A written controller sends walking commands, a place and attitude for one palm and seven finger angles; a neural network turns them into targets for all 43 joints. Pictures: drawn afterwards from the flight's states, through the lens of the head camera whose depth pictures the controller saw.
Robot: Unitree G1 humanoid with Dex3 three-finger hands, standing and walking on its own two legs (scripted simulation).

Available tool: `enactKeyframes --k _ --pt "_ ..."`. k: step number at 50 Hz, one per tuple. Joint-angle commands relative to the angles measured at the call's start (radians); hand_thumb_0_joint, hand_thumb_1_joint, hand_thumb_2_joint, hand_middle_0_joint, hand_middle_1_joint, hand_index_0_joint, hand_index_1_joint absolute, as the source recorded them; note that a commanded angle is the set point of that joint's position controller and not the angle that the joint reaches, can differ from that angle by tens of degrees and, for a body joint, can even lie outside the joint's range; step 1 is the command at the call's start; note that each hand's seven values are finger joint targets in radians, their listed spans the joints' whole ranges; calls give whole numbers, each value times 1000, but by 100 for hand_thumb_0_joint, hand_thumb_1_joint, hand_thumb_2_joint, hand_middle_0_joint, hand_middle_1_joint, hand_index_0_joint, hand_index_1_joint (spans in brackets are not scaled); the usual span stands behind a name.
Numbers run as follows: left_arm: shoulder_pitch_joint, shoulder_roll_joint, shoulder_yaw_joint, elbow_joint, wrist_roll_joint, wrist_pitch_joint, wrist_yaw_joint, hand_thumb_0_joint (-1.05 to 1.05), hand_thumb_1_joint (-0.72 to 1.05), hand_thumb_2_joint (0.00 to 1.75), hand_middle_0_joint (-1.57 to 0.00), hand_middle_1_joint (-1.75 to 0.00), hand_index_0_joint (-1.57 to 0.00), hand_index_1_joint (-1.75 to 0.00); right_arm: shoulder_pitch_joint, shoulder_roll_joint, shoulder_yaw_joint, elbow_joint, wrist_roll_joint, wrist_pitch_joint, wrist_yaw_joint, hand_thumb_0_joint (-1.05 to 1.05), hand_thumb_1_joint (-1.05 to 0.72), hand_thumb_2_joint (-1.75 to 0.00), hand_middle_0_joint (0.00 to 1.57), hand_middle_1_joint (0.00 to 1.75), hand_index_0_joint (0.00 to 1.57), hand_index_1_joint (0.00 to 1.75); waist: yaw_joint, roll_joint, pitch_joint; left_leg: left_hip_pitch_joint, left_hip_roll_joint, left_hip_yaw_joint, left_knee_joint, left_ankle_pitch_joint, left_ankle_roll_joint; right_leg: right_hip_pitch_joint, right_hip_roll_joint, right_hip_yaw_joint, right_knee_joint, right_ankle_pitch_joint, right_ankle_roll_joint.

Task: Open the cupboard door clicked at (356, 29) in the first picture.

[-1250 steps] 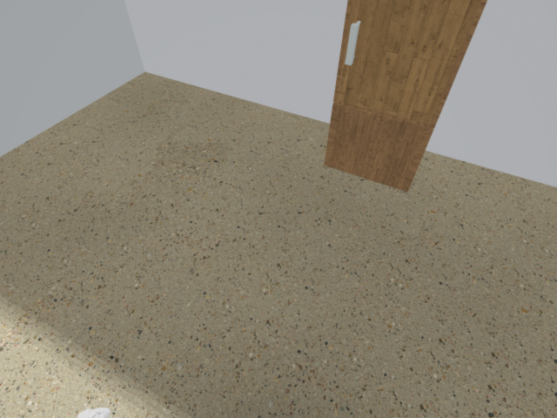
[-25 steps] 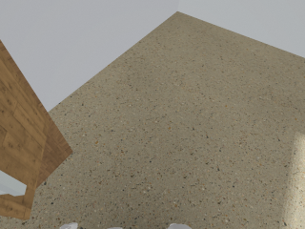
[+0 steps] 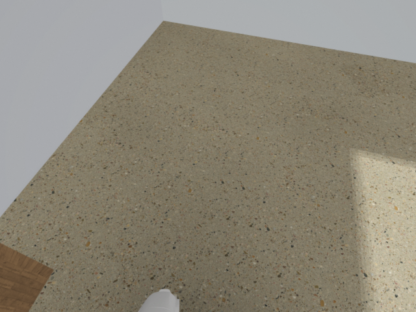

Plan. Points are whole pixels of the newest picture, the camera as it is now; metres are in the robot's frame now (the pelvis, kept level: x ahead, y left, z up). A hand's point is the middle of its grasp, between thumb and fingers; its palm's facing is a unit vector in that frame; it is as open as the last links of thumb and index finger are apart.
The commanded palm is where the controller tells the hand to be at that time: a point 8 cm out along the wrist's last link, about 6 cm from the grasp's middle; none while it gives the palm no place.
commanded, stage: walk to a spot facing it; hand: left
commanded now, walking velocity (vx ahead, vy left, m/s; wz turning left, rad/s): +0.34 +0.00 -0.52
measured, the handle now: out of the picture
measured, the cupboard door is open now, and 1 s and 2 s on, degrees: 41 41 41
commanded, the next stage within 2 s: turn to face it in 1.10 s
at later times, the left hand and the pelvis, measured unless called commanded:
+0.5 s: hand (181, 190) +0.43 +0.11 -0.15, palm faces -0.37 -0.90 -0.21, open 7.4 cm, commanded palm none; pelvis +0.22 -0.02 -0.01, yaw -18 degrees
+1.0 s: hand (198, 183) +0.48 +0.06 -0.19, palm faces -0.30 -0.94 -0.18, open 7.3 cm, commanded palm none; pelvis +0.47 -0.12 -0.02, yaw -23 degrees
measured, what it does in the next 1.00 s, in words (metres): walks ahead, turning right: left foot, then right foot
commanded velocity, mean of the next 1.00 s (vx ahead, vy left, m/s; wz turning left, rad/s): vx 0.36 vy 0.00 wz -0.29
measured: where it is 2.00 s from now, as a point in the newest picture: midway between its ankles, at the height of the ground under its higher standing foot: (262, 207)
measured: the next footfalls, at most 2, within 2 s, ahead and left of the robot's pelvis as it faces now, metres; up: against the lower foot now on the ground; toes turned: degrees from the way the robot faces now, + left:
left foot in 0.10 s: +0.17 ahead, +0.13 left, +0.00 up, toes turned +2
right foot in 0.54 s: +0.32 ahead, -0.16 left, +0.00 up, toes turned -26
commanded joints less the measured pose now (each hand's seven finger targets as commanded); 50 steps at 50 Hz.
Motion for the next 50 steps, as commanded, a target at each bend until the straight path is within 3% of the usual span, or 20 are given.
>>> enactKeyframes --k 1,3,5,6,8,10,12,22,24,25,26,27,28,29,31,34,45,48,49,50 --pt "-43 209 59 -56 -1 -21 5 0 90 90 -20 -30 -20 -30 -19 -63 -10 -92 3 -54 -2 0 -90 -90 20 30 20 30 -25 -121 -4 133 -46 37 -196 73 6 -74 -199 215 -134 188 -151" --pt "-90 176 55 -66 -7 -19 3 0 90 90 -20 -30 -20 -30 168 -115 -23 -29 -2 -69 -21 0 -90 -90 20 30 20 30 -119 -14 -67 459 -49 34 -352 120 22 -223 -122 160 59 238 -99" --pt "-71 68 27 -108 -17 -19 -10 0 90 90 -20 -30 -20 -30 437 -292 -54 21 -30 -76 -41 0 -90 -90 20 30 20 30 -193 414 -227 724 410 -572 -577 -121 185 -531 73 -24 697 -255 -9" --pt "-115 91 33 -113 -5 -22 -9 0 90 90 -20 -30 -20 -30 378 -259 -36 15 -27 -69 -42 0 -90 -90 20 30 20 30 -166 284 -173 590 448 -624 -641 -215 215 -570 6 56 843 -210 -22" --pt "-147 80 38 -92 6 -19 -25 0 90 90 -20 -30 -20 -30 206 -149 -8 -32 -24 -75 -38 0 -90 -90 20 30 20 30 -76 174 11 348 359 -414 -668 -160 175 -581 -93 34 912 -8 -10" --pt "-86 43 29 -68 11 2 -37 0 90 90 -20 -30 -20 -30 155 -96 8 -25 -16 -89 -42 0 -90 -90 20 30 20 30 -19 179 -10 347 288 -178 -648 62 132 -543 -117 3 853 84 12" --pt "-114 24 22 -76 12 12 -39 0 90 90 -20 -30 -20 -30 210 -83 12 3 -12 -99 -43 0 -90 -90 20 30 20 30 -30 160 -51 408 263 -67 -632 272 146 -552 -120 -19 766 108 25" --pt "-343 9 1 -141 8 11 -37 0 90 90 -20 -30 -20 -30 328 -84 13 94 -23 -79 -29 0 -90 -90 20 30 20 30 -70 126 13 456 272 136 -603 461 151 -417 -76 -145 266 154 -13" --pt "-275 33 5 -122 7 4 -31 0 90 90 -20 -30 -20 -30 325 -110 12 105 -20 -74 -29 0 -90 -90 20 30 20 30 -30 124 -32 472 269 166 -477 691 138 -268 -28 -186 210 95 -43" --pt "-146 57 12 -84 7 -6 -24 0 90 90 -20 -30 -20 -30 296 -120 11 105 -15 -70 -26 0 -90 -90 20 30 20 30 37 107 -94 456 242 196 -317 795 115 -106 9 -207 140 113 -63" --pt "38 115 33 -24 10 -20 -16 0 90 90 -20 -30 -20 -30 258 -113 12 93 -3 -74 -20 0 -90 -90 20 30 20 30 122 48 -188 276 197 223 -96 733 80 211 -21 -150 109 155 -94" --pt "205 240 71 18 9 -27 3 0 90 90 -20 -30 -20 -30 254 -51 21 58 19 -79 -16 0 -90 -90 20 30 20 30 183 -194 -332 -33 53 242 261 104 31 512 -318 274 33 165 -202" --pt "204 301 75 29 -17 -25 12 0 90 90 -20 -30 -20 -30 209 -46 15 31 24 -78 -21 0 -90 -90 20 30 20 30 156 -257 -341 -192 -12 110 511 -275 24 508 -472 526 -111 276 -280" --pt "142 268 66 7 -18 -25 18 0 90 90 -20 -30 -20 -30 134 -59 5 31 14 -78 -22 0 -90 -90 20 30 20 30 140 -211 -251 -235 29 -14 572 -169 31 377 -430 482 -121 341 -254" --pt "5 155 30 -15 -19 -30 28 0 90 90 -20 -30 -20 -30 105 -22 6 51 3 -68 -26 0 -90 -90 20 30 20 30 41 -33 -96 -175 97 -47 465 -20 25 131 -344 251 -131 470 -202" --pt "-57 99 14 -10 -9 -53 24 0 90 90 -20 -30 -20 -30 215 22 11 104 -7 -34 -20 0 -90 -90 20 30 20 30 -51 -84 -69 -40 86 -8 277 30 7 -43 -250 72 -182 504 -162" --pt "74 98 1 86 -6 -74 32 0 90 90 -20 -30 -20 -30 -121 8 8 3 3 -57 14 0 -90 -90 20 30 20 30 -2 -65 25 -70 13 34 -138 165 48 123 -253 76 -182 654 -151" --pt "50 121 6 89 -12 -71 34 0 90 90 -20 -30 -20 -30 49 -33 -1 58 -7 -69 -4 0 -90 -90 20 30 20 30 -102 -56 -41 255 -75 88 -277 195 87 52 -212 9 44 885 -108" --pt "46 113 6 80 -16 -69 34 0 90 90 -20 -30 -20 -30 207 -82 -13 103 -16 -73 -14 0 -90 -90 20 30 20 30 -165 8 -134 506 -28 30 -320 257 116 -80 -172 -6 255 773 -77" --pt "109 63 2 65 -24 -65 27 0 90 90 -20 -30 -20 -30 334 -197 -40 125 -35 -77 -23 0 -90 -90 20 30 20 30 -180 241 -275 763 254 -346 -342 295 228 -333 -32 -78 588 327 -25"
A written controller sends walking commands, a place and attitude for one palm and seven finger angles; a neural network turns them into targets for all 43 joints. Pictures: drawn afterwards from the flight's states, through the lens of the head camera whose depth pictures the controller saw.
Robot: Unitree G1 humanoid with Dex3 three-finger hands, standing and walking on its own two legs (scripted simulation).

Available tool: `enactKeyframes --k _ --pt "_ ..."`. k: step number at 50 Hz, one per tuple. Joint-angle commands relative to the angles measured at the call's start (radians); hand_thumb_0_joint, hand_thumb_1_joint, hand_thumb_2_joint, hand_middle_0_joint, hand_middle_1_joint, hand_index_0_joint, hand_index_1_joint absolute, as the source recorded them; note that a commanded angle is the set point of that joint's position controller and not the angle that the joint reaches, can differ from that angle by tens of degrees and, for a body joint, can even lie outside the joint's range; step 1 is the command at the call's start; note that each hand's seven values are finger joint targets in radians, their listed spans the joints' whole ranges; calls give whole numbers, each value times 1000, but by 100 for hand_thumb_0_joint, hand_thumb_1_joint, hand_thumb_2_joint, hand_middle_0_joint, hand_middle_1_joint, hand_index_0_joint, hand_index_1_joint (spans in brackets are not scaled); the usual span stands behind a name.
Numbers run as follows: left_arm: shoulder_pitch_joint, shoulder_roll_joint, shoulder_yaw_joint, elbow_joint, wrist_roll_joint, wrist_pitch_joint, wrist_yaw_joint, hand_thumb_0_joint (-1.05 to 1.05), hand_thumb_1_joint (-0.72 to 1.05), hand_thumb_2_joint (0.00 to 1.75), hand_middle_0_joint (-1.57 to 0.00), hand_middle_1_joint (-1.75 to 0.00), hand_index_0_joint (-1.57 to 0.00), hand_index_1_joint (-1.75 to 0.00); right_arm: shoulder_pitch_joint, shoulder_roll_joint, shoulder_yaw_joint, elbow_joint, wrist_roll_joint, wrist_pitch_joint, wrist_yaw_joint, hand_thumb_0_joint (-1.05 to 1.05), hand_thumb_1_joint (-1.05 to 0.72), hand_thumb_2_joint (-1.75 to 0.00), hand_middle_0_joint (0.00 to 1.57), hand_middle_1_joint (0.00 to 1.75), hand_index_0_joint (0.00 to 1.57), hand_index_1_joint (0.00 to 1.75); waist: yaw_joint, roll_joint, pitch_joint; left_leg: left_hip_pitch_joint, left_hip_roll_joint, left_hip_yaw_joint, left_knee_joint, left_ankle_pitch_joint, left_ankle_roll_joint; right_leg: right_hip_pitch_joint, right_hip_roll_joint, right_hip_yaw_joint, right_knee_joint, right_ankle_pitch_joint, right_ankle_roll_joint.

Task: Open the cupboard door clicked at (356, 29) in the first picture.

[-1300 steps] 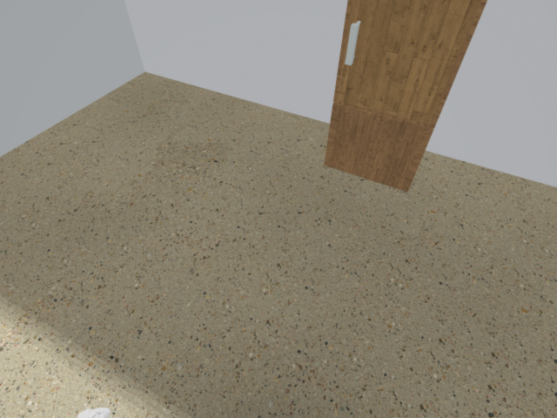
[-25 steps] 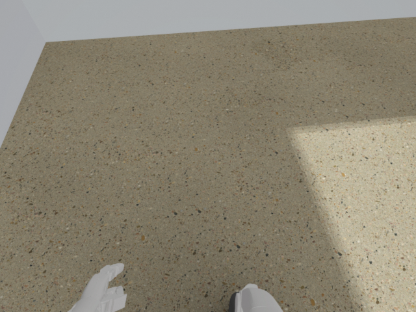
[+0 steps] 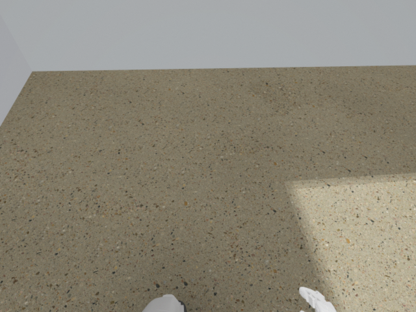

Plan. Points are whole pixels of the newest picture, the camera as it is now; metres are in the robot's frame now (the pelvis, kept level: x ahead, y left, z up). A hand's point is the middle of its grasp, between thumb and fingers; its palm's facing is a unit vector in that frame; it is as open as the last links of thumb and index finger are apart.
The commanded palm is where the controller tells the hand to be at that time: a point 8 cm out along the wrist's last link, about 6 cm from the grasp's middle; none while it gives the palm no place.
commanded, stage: walk to a spot facing it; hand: left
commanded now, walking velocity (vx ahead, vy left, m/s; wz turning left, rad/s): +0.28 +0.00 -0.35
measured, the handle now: out of the picture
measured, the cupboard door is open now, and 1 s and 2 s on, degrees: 41 41 41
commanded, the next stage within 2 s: turn to face it in 0.10 s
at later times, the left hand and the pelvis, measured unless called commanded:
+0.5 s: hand (160, 232) +0.31 +0.15 -0.15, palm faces -0.03 -0.97 -0.24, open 7.3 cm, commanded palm none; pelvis +0.19 -0.04 +0.01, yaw +0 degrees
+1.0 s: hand (144, 239) +0.29 +0.18 -0.14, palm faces +0.30 -0.91 -0.30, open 7.4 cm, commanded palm none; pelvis +0.26 -0.06 +0.01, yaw +16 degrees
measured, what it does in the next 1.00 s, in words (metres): walks ahead, turning left: left foot, then right foot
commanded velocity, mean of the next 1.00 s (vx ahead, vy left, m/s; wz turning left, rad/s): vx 0.03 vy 0.00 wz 0.40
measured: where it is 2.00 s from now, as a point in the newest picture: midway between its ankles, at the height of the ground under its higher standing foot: (235, 296)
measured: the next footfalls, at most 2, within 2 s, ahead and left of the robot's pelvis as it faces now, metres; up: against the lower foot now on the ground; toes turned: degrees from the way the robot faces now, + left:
left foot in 0.02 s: +0.16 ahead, +0.11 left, +0.00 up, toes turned +6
right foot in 0.40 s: +0.26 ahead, -0.15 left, +0.00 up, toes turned -11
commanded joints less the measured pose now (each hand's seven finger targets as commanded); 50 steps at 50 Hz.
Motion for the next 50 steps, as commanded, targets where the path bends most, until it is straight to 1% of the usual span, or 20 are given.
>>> enactKeyframes --k 1,4,6,9,16,18,19,21,22,25,27,33,34,35,36,37,39,42,47,50 --pt "-24 78 19 -115 -14 -24 -6 0 90 90 -20 -30 -20 -30 517 -290 -64 82 -20 -6 -34 0 -90 -90 20 30 20 30 -193 272 -283 698 446 -611 -264 166 235 -590 7 35 868 -65 -5" --pt "-105 63 31 -110 13 6 -16 0 90 90 -20 -30 -20 -30 274 -147 -27 12 -12 -20 -41 0 -90 -90 20 30 20 30 -79 137 -12 276 363 -410 -397 -112 141 -663 -133 109 965 128 11" --pt "-43 19 28 -97 21 39 -27 0 90 90 -20 -30 -20 -30 225 -112 -15 8 -9 -35 -45 0 -90 -90 20 30 20 30 -22 129 -3 216 310 -215 -414 -24 102 -627 -151 83 872 179 32" --pt "-54 -1 35 -119 22 65 -35 0 90 90 -20 -30 -20 -30 241 -119 -14 14 -2 -35 -46 0 -90 -90 20 30 20 30 -7 128 -16 194 279 -62 -421 86 106 -606 -169 46 727 227 55" --pt "-143 0 4 -125 17 41 -20 0 90 90 -20 -30 -20 -30 333 -111 -3 85 -1 -12 -42 0 -90 -90 20 30 20 30 -38 148 -45 231 195 -29 -269 374 106 -357 -93 -70 210 337 64" --pt "-106 45 10 -112 13 34 -13 0 90 90 -20 -30 -20 -30 324 -112 -3 93 5 -2 -43 0 -90 -90 20 30 20 30 -3 119 -69 214 157 -44 -185 280 62 -222 -96 -76 71 418 68" --pt "-78 103 22 -102 12 27 -5 0 90 90 -20 -30 -20 -30 329 -94 -3 90 12 4 -39 0 -90 -90 20 30 20 30 7 45 -95 126 110 -30 -116 144 19 -90 -166 -11 66 584 53" --pt "33 236 51 -74 8 19 11 0 90 90 -20 -30 -20 -30 339 -45 -2 66 17 23 -32 0 -90 -90 20 30 20 30 48 -238 -173 -65 -32 41 266 -442 -54 92 -520 244 -16 928 -121" --pt "33 234 54 -79 8 17 19 0 90 90 -20 -30 -20 -30 293 -57 -5 49 18 32 -39 0 -90 -90 20 30 20 30 72 -331 -212 -104 -5 -50 459 -526 -54 89 -546 282 -23 1056 -175" --pt "-108 170 45 -136 11 41 37 0 90 90 -20 -30 -20 -30 233 -56 -14 42 22 50 -28 0 -90 -90 20 30 20 30 15 -149 -152 -100 46 -107 533 -405 -51 -53 -472 84 -24 872 -119" --pt "-203 158 44 -174 16 45 36 0 90 90 -20 -30 -20 -30 262 -24 -12 47 14 73 -17 0 -90 -90 20 30 20 30 -40 -157 -96 -8 48 -62 433 -345 -59 -227 -443 -29 -69 669 -71" --pt "-242 177 65 -213 12 62 23 0 90 90 -20 -30 -20 -30 280 -53 -26 9 1 78 -1 0 -90 -90 20 30 20 30 -79 -85 -49 188 -3 50 19 -109 -54 -341 -399 -149 76 410 5" --pt "-236 163 62 -223 5 69 18 0 90 90 -20 -30 -20 -30 314 -93 -38 8 -1 73 2 0 -90 -90 20 30 20 30 -100 21 -75 287 13 3 -92 -5 -40 -395 -369 -170 192 338 40" --pt "-220 109 55 -251 -1 79 13 0 90 90 -20 -30 -20 -30 352 -200 -63 -9 -9 66 -2 0 -90 -90 20 30 20 30 -117 326 -100 355 241 -353 -207 212 66 -571 -234 -198 423 -16 113" --pt "-301 83 39 -304 1 84 15 0 90 90 -20 -30 -20 -30 397 -284 -81 -14 -17 66 -17 0 -90 -90 20 30 20 30 -162 380 -109 333 412 -595 -295 352 205 -668 -153 -83 632 -257 127" --pt "-338 99 41 -322 13 89 16 0 90 90 -20 -30 -20 -30 380 -290 -81 -23 -16 62 -26 0 -90 -90 20 30 20 30 -149 225 -114 289 403 -601 -316 151 218 -684 -150 6 750 -170 116" --pt "-323 102 53 -290 17 88 12 0 90 90 -20 -30 -20 -30 244 -256 -71 -63 -12 57 -37 0 -90 -90 20 30 20 30 -95 310 -75 212 295 -477 -305 92 165 -711 -162 63 798 -22 122" --pt "-255 106 52 -264 8 90 2 0 90 90 -20 -30 -20 -30 164 -237 -61 -98 -11 45 -37 0 -90 -90 20 30 20 30 -52 180 -121 265 212 -325 -248 269 137 -631 -138 44 667 38 132" --pt "-221 103 41 -282 2 86 5 0 90 90 -20 -30 -20 -30 118 -269 -78 -118 -10 64 -26 0 -90 -90 20 30 20 30 -53 181 -142 245 183 -334 -209 258 138 -452 -71 -2 343 28 123" --pt "-80 157 53 -265 5 69 9 0 90 90 -20 -30 -20 -30 40 -249 -79 -152 5 76 -20 0 -90 -90 20 30 20 30 17 91 -154 85 92 -297 -74 84 62 -186 -90 12 -17 242 106"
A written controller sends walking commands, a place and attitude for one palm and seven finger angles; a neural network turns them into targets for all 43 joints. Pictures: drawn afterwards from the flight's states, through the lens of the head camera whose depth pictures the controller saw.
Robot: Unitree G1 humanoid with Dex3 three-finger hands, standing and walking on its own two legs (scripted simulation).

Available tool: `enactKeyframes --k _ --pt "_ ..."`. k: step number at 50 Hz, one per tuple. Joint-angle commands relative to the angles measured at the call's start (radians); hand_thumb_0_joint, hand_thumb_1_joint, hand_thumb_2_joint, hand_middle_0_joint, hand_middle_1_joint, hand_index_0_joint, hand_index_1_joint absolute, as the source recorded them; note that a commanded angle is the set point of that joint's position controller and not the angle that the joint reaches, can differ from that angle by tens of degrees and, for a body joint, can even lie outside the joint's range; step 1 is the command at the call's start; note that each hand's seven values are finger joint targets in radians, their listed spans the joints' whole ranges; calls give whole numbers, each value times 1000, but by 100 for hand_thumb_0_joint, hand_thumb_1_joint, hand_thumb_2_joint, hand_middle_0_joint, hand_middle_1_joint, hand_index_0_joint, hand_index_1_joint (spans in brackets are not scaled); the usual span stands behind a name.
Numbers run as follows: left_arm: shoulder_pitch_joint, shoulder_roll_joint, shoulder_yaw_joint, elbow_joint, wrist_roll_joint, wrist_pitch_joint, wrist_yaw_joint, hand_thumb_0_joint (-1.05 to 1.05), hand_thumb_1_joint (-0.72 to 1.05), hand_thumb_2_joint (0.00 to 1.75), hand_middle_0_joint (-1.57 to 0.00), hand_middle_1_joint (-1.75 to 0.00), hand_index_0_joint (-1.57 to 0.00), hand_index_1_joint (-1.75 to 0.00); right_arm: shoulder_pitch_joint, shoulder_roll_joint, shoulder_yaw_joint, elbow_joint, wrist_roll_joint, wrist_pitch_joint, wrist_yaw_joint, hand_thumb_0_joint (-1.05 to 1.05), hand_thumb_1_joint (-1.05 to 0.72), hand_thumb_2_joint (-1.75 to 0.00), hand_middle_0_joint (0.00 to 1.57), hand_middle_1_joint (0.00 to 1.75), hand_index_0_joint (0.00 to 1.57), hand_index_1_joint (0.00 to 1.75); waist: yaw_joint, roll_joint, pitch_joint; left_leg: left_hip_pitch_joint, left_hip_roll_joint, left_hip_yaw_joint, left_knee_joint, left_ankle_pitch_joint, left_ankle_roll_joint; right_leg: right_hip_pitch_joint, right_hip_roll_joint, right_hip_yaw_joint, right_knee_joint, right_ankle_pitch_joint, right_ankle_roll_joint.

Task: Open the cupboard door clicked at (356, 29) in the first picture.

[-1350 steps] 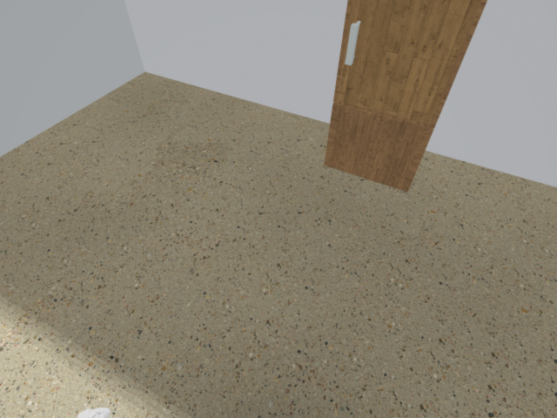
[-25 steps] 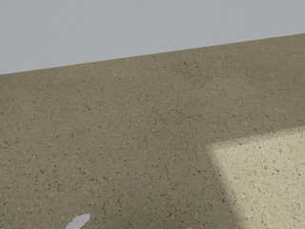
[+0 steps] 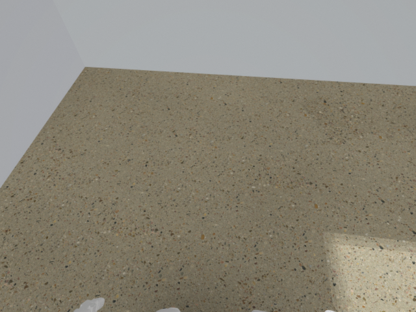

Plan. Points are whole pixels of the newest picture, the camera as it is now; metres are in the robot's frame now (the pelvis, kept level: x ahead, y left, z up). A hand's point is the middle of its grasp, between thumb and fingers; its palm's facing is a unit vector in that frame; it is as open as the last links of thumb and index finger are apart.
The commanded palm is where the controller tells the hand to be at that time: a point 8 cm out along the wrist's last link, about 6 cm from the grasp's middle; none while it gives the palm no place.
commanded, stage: turn to face it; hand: left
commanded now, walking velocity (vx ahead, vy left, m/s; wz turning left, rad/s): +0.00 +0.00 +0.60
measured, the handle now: out of the picture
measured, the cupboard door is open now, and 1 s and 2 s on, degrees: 41 41 41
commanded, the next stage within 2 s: none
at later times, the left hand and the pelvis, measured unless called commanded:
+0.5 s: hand out of the picture -0.05 +0.14 -0.17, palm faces +0.40 -0.89 -0.23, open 7.4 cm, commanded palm none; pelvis +0.02 -0.04 -0.01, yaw +20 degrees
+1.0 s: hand out of the picture +0.01 +0.14 -0.14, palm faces +0.56 -0.78 -0.30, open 7.4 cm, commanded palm none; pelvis +0.04 -0.09 +0.01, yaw +37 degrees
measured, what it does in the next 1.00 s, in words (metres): steps on the spot, turning left: right foot, then left foot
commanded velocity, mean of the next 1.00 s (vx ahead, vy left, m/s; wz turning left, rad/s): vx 0.00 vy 0.00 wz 0.60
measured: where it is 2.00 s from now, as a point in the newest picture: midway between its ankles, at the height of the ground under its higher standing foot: outside the picture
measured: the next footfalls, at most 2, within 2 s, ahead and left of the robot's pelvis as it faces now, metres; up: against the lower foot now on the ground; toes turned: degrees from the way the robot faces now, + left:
right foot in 0.02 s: +0.04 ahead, -0.11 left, +0.00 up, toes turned -2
left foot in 0.50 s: +0.02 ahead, +0.09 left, +0.00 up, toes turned +27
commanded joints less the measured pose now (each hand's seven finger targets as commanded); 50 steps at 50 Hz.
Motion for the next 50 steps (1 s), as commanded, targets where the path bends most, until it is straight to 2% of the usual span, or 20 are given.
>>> enactKeyframes --k 1,2,3,5,7,19,23,24,25,26,28,30,37,40,41,42,43,45,47,50 --pt "191 194 41 -47 24 -43 14 0 90 90 -20 -30 -20 -30 -49 -91 -40 -112 22 -4 4 0 -90 -90 20 30 20 30 70 -261 -150 -220 -30 -25 193 -152 13 388 -273 295 -501 233 -100" --pt "163 244 37 -59 22 -39 16 0 90 90 -20 -30 -20 -30 -77 -91 -37 -130 14 -7 10 0 -90 -90 20 30 20 30 75 -369 -109 -256 -71 7 456 -406 -11 295 -464 417 -512 380 -214" --pt "142 182 27 -58 14 -50 22 0 90 90 -20 -30 -20 -30 -83 -116 -43 -102 7 4 6 0 -90 -90 20 30 20 30 56 -346 -76 -256 -28 -62 611 -366 -6 230 -433 397 -488 488 -219" --pt "63 122 10 -73 9 -49 24 0 90 90 -20 -30 -20 -30 -47 -85 -38 -61 11 17 17 0 -90 -90 20 30 20 30 -3 -196 -68 -254 4 -40 704 -220 -29 257 -313 174 -401 661 -185" --pt "90 101 4 -71 10 -58 25 0 90 90 -20 -30 -20 -30 -57 -62 -25 -47 12 20 24 0 -90 -90 20 30 20 30 1 -209 -92 -246 2 -1 650 -173 -43 334 -260 48 -366 826 -151" --pt "192 141 29 -21 21 -49 25 0 90 90 -20 -30 -20 -30 -172 -28 0 -70 19 15 28 0 -90 -90 20 30 20 30 57 -204 -87 -88 10 117 220 -215 -13 405 -355 -64 -330 821 -197" --pt "144 164 41 -21 9 -49 14 0 90 90 -20 -30 -20 -30 -16 -67 -15 -46 11 0 21 0 -90 -90 20 30 20 30 -32 -144 -162 213 -15 144 -79 -1 29 281 -328 -170 -82 778 -118" --pt "124 138 39 -43 3 -45 6 0 90 90 -20 -30 -20 -30 64 -154 -39 -29 2 -7 16 0 -90 -90 20 30 20 30 -79 34 -211 412 144 -55 -135 253 110 60 -252 -202 115 467 -55" --pt "47 78 14 -100 -3 -41 1 0 90 90 -20 -30 -20 -30 118 -249 -61 -27 2 -5 10 0 -90 -90 20 30 20 30 -109 299 -189 481 401 -398 -178 658 260 -204 -108 -156 337 -231 6" --pt "2 95 17 -135 8 -20 9 0 90 90 -20 -30 -20 -30 149 -259 -59 -15 9 3 1 0 -90 -90 20 30 20 30 -101 129 -155 404 449 -368 -176 637 306 -240 -104 -26 404 -249 1" --pt "-6 87 25 -95 9 -7 13 0 90 90 -20 -30 -20 -30 50 -211 -47 -46 5 -6 -17 0 -90 -90 20 30 20 30 -56 199 -128 275 333 -292 -203 450 250 -224 -101 40 431 -138 10" --pt "33 87 30 -66 12 2 -1 0 90 90 -20 -30 -20 -30 -33 -178 -35 -68 3 -13 -16 0 -90 -90 20 30 20 30 -1 116 -85 156 242 -205 -238 261 194 -155 -84 41 405 -27 9" --pt "30 65 19 -93 8 -2 -3 0 90 90 -20 -30 -20 -30 -27 -189 -46 -67 -5 -9 -4 0 -90 -90 20 30 20 30 5 130 -87 79 180 -236 -221 115 177 20 0 -12 37 -23 3" --pt "117 89 25 -82 4 -23 0 0 90 90 -20 -30 -20 -30 -57 -181 -52 -81 7 -4 -3 0 -90 -90 20 30 20 30 54 107 -128 -4 127 -234 -92 166 125 249 24 -26 -270 146 -7" --pt "161 150 38 -76 13 -36 9 0 90 90 -20 -30 -20 -30 -45 -125 -47 -91 16 -5 1 0 -90 -90 20 30 20 30 74 -61 -157 -141 39 -162 56 8 65 405 -127 118 -429 157 -45" --pt "169 247 53 -78 25 -40 17 0 90 90 -20 -30 -20 -30 -50 -61 -35 -117 18 -8 7 0 -90 -90 20 30 20 30 86 -362 -146 -288 -100 16 326 -345 -16 442 -418 399 -493 304 -166" --pt "154 232 42 -84 17 -42 21 0 90 90 -20 -30 -20 -30 -66 -106 -41 -114 9 -5 7 0 -90 -90 20 30 20 30 85 -317 -139 -261 -42 -42 550 -397 -6 334 -476 381 -466 424 -238" --pt "47 159 27 -102 12 -36 29 0 90 90 -20 -30 -20 -30 -45 -91 -43 -77 12 12 11 0 -90 -90 20 30 20 30 23 -251 -99 -262 7 -45 703 -275 -19 284 -371 228 -413 509 -224" --pt "16 131 14 -112 14 -40 26 0 90 90 -20 -30 -20 -30 -33 -60 -27 -55 12 18 24 0 -90 -90 20 30 20 30 0 -230 -78 -227 10 6 628 -214 -38 283 -290 57 -382 635 -179" --pt "61 146 20 -91 16 -44 26 0 90 90 -20 -30 -20 -30 -66 -46 -19 -50 17 23 31 0 -90 -90 20 30 20 30 23 -213 -74 -173 4 60 459 -204 -46 335 -287 -10 -371 702 -166"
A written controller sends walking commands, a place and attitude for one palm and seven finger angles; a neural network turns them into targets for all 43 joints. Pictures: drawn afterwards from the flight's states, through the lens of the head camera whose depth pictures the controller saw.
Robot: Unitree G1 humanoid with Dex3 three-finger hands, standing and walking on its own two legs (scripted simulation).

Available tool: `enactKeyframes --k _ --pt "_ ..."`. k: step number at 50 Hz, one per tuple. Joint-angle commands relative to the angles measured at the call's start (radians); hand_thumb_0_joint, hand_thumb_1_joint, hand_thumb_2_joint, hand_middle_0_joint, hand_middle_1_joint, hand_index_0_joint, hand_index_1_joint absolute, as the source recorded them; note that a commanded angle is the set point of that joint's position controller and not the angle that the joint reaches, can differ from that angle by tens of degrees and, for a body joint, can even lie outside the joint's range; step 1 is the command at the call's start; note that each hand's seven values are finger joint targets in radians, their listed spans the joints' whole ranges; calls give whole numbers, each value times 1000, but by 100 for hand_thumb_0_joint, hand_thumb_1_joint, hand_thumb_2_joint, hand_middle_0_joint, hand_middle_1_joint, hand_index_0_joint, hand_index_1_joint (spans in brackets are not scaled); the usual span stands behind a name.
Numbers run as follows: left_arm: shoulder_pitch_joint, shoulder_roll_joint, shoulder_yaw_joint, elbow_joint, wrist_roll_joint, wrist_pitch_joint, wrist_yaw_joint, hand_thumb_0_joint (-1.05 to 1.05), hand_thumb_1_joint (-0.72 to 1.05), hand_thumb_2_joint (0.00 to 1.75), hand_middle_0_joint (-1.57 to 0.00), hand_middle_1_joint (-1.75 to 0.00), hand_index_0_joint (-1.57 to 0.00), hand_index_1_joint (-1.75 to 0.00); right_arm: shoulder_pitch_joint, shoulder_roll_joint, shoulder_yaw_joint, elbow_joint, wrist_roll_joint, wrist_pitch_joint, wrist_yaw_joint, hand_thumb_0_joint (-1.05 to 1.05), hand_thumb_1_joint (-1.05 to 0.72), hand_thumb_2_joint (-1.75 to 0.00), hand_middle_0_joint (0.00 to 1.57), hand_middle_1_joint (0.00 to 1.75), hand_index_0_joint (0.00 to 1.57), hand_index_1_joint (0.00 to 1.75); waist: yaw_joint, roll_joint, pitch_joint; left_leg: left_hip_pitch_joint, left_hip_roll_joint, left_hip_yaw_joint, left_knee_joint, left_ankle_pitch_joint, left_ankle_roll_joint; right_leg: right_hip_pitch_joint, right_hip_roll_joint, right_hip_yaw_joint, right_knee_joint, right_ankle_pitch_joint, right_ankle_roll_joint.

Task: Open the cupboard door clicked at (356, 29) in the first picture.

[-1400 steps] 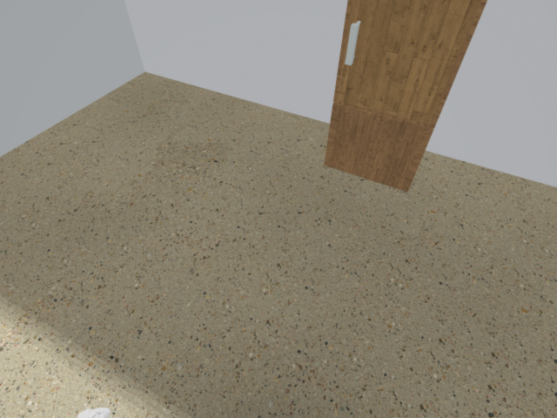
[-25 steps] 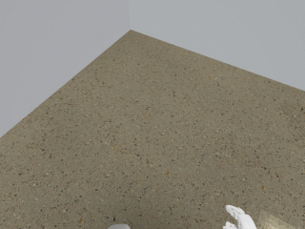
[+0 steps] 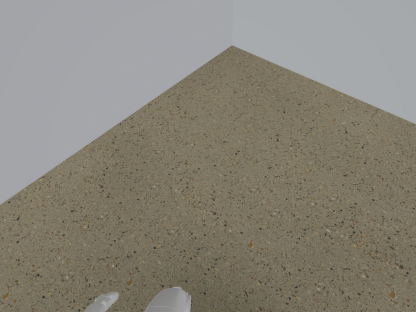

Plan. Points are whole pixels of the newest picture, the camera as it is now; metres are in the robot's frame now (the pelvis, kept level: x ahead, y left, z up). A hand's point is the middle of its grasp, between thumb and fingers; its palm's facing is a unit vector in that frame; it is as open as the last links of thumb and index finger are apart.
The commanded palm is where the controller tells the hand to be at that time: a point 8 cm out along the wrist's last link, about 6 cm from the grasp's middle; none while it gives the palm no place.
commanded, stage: turn to face it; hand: left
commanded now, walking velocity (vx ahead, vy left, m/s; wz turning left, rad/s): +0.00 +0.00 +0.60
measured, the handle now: out of the picture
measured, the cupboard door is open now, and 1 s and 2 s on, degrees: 41 41 41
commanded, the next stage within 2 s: none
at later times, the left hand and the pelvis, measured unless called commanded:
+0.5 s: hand out of the picture +0.03 +0.24 -0.16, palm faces +0.32 -0.90 -0.29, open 7.4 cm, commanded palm none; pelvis +0.01 +0.00 +0.00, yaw +17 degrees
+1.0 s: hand out of the picture -0.05 +0.16 -0.17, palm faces +0.62 -0.75 -0.24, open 7.3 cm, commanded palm none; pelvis +0.03 -0.03 -0.01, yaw +38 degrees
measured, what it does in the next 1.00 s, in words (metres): steps on the spot, turning left: left foot, then right foot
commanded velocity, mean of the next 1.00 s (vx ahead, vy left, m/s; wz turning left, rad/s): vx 0.00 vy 0.00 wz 0.60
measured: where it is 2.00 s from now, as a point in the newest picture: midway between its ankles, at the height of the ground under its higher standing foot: outside the picture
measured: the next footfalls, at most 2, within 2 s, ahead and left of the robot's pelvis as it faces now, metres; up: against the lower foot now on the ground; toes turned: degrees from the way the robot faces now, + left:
left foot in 0.22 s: +0.04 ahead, +0.13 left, +0.00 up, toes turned +15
right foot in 0.62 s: +0.09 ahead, -0.12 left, +0.00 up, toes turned +20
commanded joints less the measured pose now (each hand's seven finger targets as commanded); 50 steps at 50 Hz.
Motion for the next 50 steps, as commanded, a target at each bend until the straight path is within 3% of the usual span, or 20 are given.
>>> enactKeyframes --k 1,6,9,10,11,12,14,16,18,25,28,29,30,31,32,33,36,45,48,50 --pt "69 203 59 -41 4 -18 10 0 90 90 -20 -30 -20 -30 -90 -26 6 -98 4 -30 13 0 -90 -90 20 30 20 30 59 -202 -114 -14 26 49 -151 19 -16 183 -228 61 -160 638 -81" --pt "93 231 76 -20 10 -14 6 0 90 90 -20 -30 -20 -30 -113 -25 11 -113 8 -42 13 0 -90 -90 20 30 20 30 76 -227 -125 78 22 93 -365 -2 6 198 -278 43 -113 640 -98" --pt "70 238 85 -16 -1 -10 -2 0 90 90 -20 -30 -20 -30 -15 -60 1 -96 1 -52 8 0 -90 -90 20 30 20 30 13 -150 -167 301 7 106 -616 189 31 98 -262 -36 44 538 -32" --pt "65 208 79 -28 -6 -5 -8 0 90 90 -20 -30 -20 -30 55 -127 -17 -85 -4 -60 7 0 -90 -90 20 30 20 30 -25 3 -218 478 113 -42 -702 399 81 -54 -199 -76 233 358 26" --pt "30 130 58 -77 -14 1 -16 0 90 90 -20 -30 -20 -30 132 -251 -48 -80 -13 -63 -2 0 -90 -90 20 30 20 30 -70 328 -230 595 410 -443 -738 810 252 -352 -44 -74 472 -325 101" --pt "-43 147 51 -114 0 14 -6 0 90 90 -20 -30 -20 -30 191 -270 -46 -59 -9 -53 -10 0 -90 -90 20 30 20 30 -88 200 -221 520 464 -440 -739 771 321 -369 -33 59 567 -371 81" --pt "-62 138 58 -79 -1 20 -2 0 90 90 -20 -30 -20 -30 97 -213 -34 -88 -12 -61 -33 0 -90 -90 20 30 20 30 -48 240 -195 432 349 -378 -762 614 273 -398 -27 129 637 -237 85" --pt "-27 141 62 -41 2 24 -16 0 90 90 -20 -30 -20 -30 14 -175 -18 -112 -12 -68 -37 0 -90 -90 20 30 20 30 3 128 -158 354 270 -282 -783 535 225 -353 -17 133 633 -114 93" --pt "3 137 62 -29 1 26 -18 0 90 90 -20 -30 -20 -30 2 -167 -12 -114 -10 -76 -36 0 -90 -90 20 30 20 30 23 83 -158 351 240 -252 -791 528 215 -328 -6 131 579 -73 98" --pt "-21 127 52 -62 -5 21 -15 0 90 90 -20 -30 -20 -30 4 -178 -25 -110 -14 -63 -26 0 -90 -90 20 30 20 30 14 126 -152 303 209 -305 -761 464 215 -181 62 97 259 -113 90" --pt "67 132 56 -45 -10 12 -11 0 90 90 -20 -30 -20 -30 -49 -174 -31 -126 -10 -53 -25 0 -90 -90 20 30 20 30 57 134 -169 197 174 -328 -700 427 187 14 98 74 38 -7 77" --pt "109 150 63 -37 -8 3 -8 0 90 90 -20 -30 -20 -30 -62 -155 -31 -133 -3 -52 -24 0 -90 -90 20 30 20 30 80 83 -178 125 129 -308 -642 364 149 126 78 84 -108 74 70" --pt "145 226 77 -38 5 -9 0 0 90 90 -20 -30 -20 -30 -52 -103 -24 -143 7 -53 -17 0 -90 -90 20 30 20 30 99 -117 -193 -29 29 -213 -480 175 83 267 -103 268 -262 41 20" --pt "137 293 85 -43 14 -10 6 0 90 90 -20 -30 -20 -30 -71 -57 -16 -167 6 -58 -13 0 -90 -90 20 30 20 30 107 -337 -157 -135 -89 -43 -209 -144 16 238 -371 517 -317 172 -106" --pt "107 263 75 -48 5 -14 11 0 90 90 -20 -30 -20 -30 -71 -102 -26 -151 -5 -50 -14 0 -90 -90 20 30 20 30 88 -323 -140 -115 -23 -104 -7 -157 25 134 -394 488 -295 257 -149" --pt "57 225 66 -55 1 -13 12 0 90 90 -20 -30 -20 -30 -71 -96 -28 -128 -4 -41 -11 0 -90 -90 20 30 20 30 59 -274 -109 -111 -2 -101 96 -93 18 94 -333 429 -268 305 -151" --pt "-9 162 48 -71 1 -17 12 0 90 90 -20 -30 -20 -30 -41 -52 -12 -89 -2 -27 6 0 -90 -90 20 30 20 30 16 -210 -96 -76 29 -42 97 44 -8 98 -214 155 -207 486 -95" --pt "126 211 76 -9 11 -15 7 0 90 90 -20 -30 -20 -30 -143 -13 12 -110 5 -40 11 0 -90 -90 20 30 20 30 91 -219 -125 48 20 80 -343 -12 1 235 -270 48 -120 680 -103" --pt "114 234 83 -4 6 -12 1 0 90 90 -20 -30 -20 -30 -91 -29 9 -102 4 -47 6 0 -90 -90 20 30 20 30 60 -213 -147 173 -1 115 -501 80 22 196 -276 -2 -40 679 -70" --pt "84 223 82 -13 -5 -9 -7 0 90 90 -20 -30 -20 -30 14 -90 -9 -83 -3 -56 5 0 -90 -90 20 30 20 30 -10 -106 -202 434 45 49 -686 333 64 25 -234 -71 179 536 5"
